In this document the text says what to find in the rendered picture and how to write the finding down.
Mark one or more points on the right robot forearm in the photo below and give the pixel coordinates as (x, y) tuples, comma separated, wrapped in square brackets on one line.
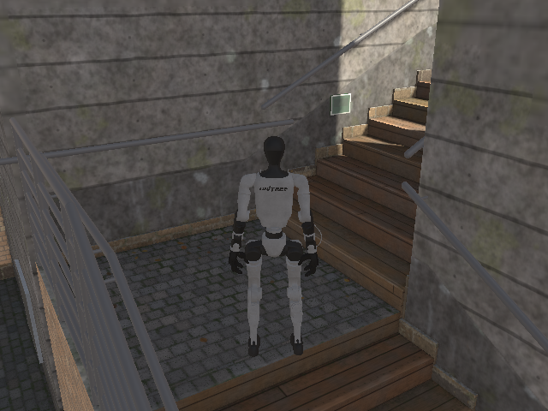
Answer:
[(309, 235)]

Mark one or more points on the left robot hand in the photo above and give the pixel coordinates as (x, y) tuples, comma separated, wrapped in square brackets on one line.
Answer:
[(234, 262)]

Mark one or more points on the robot left upper arm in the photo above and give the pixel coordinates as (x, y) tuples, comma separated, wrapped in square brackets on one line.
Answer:
[(247, 181)]

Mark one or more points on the robot right upper arm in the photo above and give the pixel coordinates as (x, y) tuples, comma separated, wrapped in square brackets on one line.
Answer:
[(301, 182)]

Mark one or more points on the left robot forearm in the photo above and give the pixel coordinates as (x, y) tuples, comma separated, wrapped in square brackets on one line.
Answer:
[(237, 235)]

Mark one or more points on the right robot hand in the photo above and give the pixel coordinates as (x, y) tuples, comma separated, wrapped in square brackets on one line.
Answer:
[(313, 263)]

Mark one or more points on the robot right foot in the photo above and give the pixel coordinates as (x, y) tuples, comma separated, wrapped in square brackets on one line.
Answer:
[(297, 347)]

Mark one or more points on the right robot thigh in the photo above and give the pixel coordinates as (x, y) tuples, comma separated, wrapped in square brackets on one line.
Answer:
[(294, 251)]

